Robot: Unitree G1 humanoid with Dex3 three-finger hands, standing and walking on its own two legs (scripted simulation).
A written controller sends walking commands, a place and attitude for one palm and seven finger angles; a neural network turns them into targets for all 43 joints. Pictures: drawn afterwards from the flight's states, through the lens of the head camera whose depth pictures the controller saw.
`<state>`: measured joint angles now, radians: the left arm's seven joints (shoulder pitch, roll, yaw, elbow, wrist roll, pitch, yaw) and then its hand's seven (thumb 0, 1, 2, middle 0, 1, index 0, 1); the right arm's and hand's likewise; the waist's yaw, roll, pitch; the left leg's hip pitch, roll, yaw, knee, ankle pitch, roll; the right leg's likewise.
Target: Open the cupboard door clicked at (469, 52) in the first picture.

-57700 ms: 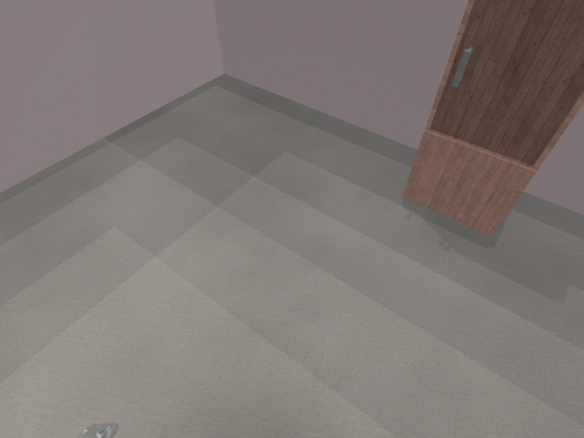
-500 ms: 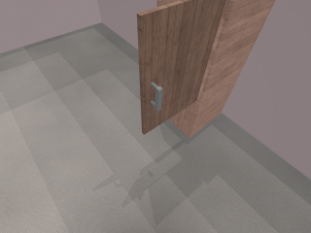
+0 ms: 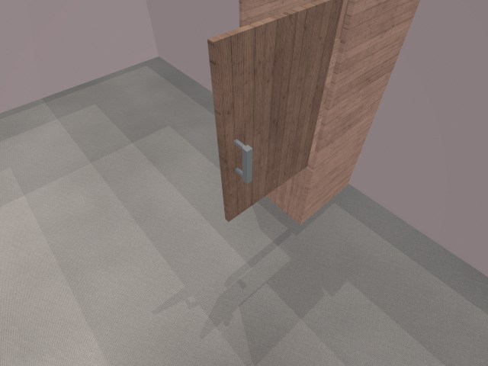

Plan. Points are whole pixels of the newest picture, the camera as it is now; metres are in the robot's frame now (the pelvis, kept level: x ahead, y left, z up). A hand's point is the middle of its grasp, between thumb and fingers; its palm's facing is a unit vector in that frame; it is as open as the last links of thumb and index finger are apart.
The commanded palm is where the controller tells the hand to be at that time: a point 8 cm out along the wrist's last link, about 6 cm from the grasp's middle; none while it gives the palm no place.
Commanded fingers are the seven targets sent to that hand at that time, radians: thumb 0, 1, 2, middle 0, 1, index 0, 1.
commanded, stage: let the arm hang, fingers relaxed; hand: left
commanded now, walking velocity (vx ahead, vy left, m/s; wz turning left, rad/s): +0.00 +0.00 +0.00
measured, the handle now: (242, 161) +0.62 +0.04 -0.08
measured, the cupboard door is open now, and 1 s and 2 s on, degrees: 89 89 89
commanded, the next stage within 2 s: look to check the result in 0.14 s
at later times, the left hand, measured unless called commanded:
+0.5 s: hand out of the picture +0.09 +0.24 -0.15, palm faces -0.01 -0.94 -0.35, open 7.4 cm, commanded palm none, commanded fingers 0.00 0.90 0.90 -0.20 -0.30 -0.20 -0.30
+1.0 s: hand out of the picture +0.11 +0.23 -0.15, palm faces -0.02 -0.94 -0.33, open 7.4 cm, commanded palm none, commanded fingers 0.00 0.90 0.90 -0.20 -0.30 -0.20 -0.30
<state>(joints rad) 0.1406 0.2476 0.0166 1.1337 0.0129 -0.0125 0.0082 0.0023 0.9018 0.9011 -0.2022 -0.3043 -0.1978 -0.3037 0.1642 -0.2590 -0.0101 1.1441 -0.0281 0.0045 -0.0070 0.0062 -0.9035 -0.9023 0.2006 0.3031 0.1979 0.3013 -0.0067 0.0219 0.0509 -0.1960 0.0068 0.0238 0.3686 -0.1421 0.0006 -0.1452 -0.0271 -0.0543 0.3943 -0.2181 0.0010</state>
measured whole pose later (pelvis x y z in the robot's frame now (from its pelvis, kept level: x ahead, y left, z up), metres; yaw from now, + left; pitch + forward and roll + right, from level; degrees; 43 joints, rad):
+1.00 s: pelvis +0.04 -0.01 +0.00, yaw +0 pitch -1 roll +0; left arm 0.10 0.31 0.01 1.14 0.01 -0.02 0.01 0.00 0.90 0.90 -0.20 -0.30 -0.20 -0.30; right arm 0.10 -0.32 0.00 1.14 -0.02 0.00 0.00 0.01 -0.90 -0.90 0.20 0.30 0.20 0.30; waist 0.00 0.01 0.06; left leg -0.12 0.02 0.03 0.29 -0.15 -0.02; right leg -0.07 -0.01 -0.05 0.30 -0.22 -0.01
